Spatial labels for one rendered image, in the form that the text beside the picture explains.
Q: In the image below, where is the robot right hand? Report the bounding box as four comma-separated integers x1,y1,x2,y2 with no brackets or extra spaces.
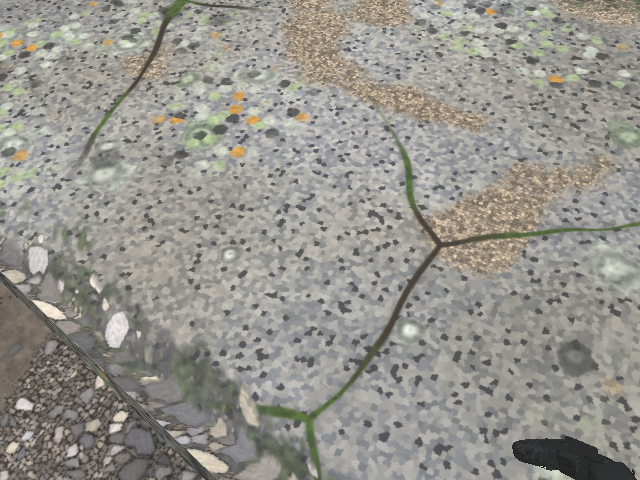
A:
512,436,637,480

